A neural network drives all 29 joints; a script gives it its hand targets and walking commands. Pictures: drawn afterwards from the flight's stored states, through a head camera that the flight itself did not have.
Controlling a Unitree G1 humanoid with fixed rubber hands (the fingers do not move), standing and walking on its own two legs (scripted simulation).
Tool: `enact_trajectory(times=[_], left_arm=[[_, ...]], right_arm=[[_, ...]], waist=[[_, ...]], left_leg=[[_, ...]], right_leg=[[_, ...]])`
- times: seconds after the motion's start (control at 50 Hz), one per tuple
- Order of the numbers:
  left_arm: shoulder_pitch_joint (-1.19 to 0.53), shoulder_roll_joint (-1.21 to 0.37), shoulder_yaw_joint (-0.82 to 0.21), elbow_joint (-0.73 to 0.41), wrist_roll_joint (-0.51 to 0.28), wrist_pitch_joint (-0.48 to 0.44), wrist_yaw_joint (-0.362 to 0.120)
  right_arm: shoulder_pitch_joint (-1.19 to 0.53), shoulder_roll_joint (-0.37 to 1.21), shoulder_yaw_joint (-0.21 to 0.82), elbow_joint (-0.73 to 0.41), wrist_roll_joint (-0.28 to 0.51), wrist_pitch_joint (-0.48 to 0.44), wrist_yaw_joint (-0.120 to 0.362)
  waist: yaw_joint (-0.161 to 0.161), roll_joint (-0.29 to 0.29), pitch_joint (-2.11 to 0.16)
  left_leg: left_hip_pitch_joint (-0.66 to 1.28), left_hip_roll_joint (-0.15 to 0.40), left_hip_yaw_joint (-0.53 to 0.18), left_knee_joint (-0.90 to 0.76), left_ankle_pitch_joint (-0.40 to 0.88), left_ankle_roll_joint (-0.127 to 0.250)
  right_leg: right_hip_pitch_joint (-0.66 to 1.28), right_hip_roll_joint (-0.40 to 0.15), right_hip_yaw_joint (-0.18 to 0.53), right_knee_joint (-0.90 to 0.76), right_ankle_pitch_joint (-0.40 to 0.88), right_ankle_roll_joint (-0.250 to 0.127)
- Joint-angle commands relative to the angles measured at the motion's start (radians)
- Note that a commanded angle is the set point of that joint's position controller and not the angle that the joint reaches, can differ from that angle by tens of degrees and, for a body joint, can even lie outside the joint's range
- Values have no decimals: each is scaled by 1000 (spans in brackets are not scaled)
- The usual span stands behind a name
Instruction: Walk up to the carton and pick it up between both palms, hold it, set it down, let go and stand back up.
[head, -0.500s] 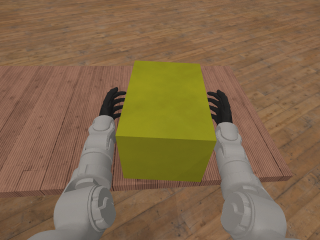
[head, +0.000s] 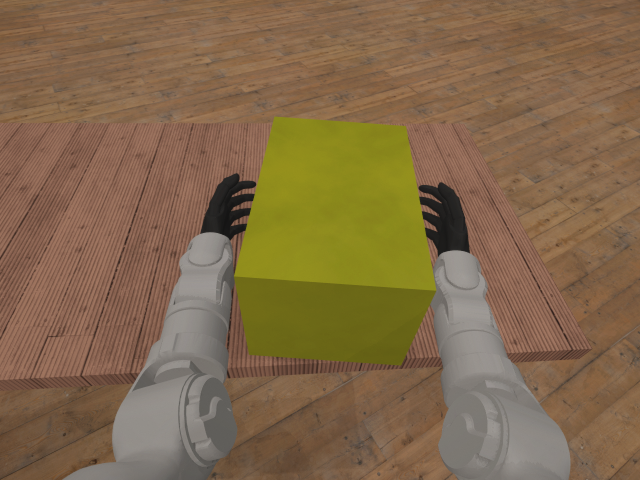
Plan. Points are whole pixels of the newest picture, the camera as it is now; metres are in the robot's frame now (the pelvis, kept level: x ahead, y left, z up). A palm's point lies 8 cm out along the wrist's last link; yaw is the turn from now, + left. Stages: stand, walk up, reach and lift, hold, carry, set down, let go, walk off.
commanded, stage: set down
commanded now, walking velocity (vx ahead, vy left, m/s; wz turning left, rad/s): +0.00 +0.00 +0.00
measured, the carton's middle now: (333, 232) +0.46 +0.02 +0.05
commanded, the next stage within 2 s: none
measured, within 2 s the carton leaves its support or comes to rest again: neither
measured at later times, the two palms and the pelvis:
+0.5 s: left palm (219, 234) +0.41 +0.17 +0.08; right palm (449, 248) +0.40 -0.13 +0.09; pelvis +0.00 +0.00 +0.00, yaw +1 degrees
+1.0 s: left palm (224, 232) +0.42 +0.17 +0.07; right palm (447, 249) +0.41 -0.13 +0.08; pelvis -0.01 +0.00 +0.00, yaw -2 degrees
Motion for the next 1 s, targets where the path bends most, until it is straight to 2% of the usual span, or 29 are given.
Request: enact_trajectory(times=[0.0, 0.02, 0.1, 0.24, 0.32, 0.42, 0.54, 0.58, 0.64, 0.72, 0.76, 0.82, 0.86, 0.9, 0.98], left_arm=[[-576, -449, -231, -48, 5, -36, -78], [-577, -438, -227, -27, 11, -29, -82], [-551, -444, -228, -38, 17, -14, -85], [-505, -452, -233, -64, 35, -10, -85], [-469, -447, -223, -67, 48, -8, -88], [-467, -422, -205, -69, 53, -12, -87], [-455, -424, -198, -50, 59, -14, -87], [-456, -402, -183, -53, 63, -13, -88], [-460, -393, -184, -60, 62, -17, -83], [-459, -340, -162, -47, 67, -23, -73], [-451, -259, -138, -46, 68, -27, -56], [-444, -43, -108, -64, 31, -38, 4], [-472, 96, -171, -64, -65, -63, 73], [-559, 153, -252, -32, -174, -92, 128], [-647, 241, -341, 120, -334, -144, 171]], right_arm=[[-560, 459, 253, -40, -28, -51, 122], [-558, 455, 244, -43, -40, -48, 123], [-535, 445, 234, -61, -47, -42, 125], [-489, 430, 228, -60, -48, -47, 130], [-455, 423, 227, -55, -53, -47, 131], [-437, 425, 221, -58, -62, -42, 128], [-430, 408, 203, -62, -71, -39, 134], [-418, 402, 200, -55, -75, -32, 130], [-409, 379, 184, -56, -78, -30, 129], [-399, 334, 159, -51, -86, -29, 122], [-387, 254, 141, -45, -72, -25, 110], [-362, 50, 115, -29, -16, -20, 64], [-381, -99, 168, 0, 92, -24, 16], [-472, -149, 253, 48, 215, -21, -28], [-594, -225, 346, 76, 347, 0, -73]], waist=[[3, 40, -440], [-6, 28, -409], [-13, 28, -400], [-20, 62, -395], [-20, 57, -366], [-18, 41, -335], [-21, 48, -327], [-20, 28, -311], [-31, 46, -323], [-28, 42, -330], [-21, 48, -324], [-11, 38, -323], [-3, 57, -383], [0, 88, -470], [17, 81, -683]], left_leg=[[146, -30, 105, 21, 327, -19], [129, -31, 101, 21, 292, -18], [150, -29, 95, 20, 289, -17], [189, -28, 90, 37, 353, -28], [191, -26, 89, 42, 369, -27], [160, -29, 91, 23, 297, -12], [175, -26, 87, 28, 308, -14], [172, -28, 89, 21, 286, -8], [191, -24, 85, 30, 305, -14], [196, -25, 89, 37, 304, -15], [195, -24, 92, 34, 298, -16], [177, -21, 99, 44, 292, -15], [157, -17, 95, 77, 340, -28], [104, -10, 83, 118, 338, -35], [6, -5, 60, 185, 322, -39]], right_leg=[[173, 36, -73, 35, 289, 49], [178, 35, -73, 20, 266, 53], [155, 37, -76, 12, 249, 51], [131, 41, -86, 11, 251, 45], [118, 40, -88, 11, 258, 47], [124, 35, -80, 9, 217, 50], [89, 38, -85, 5, 200, 49], [93, 39, -85, 0, 185, 53], [62, 40, -88, 1, 180, 51], [45, 40, -87, 0, 169, 53], [43, 42, -83, 0, 157, 51], [32, 45, -65, 7, 152, 52], [-13, 56, -44, 25, 180, 45], [-55, 64, -21, 46, 193, 26], [-66, 61, 3, 116, 289, 13]])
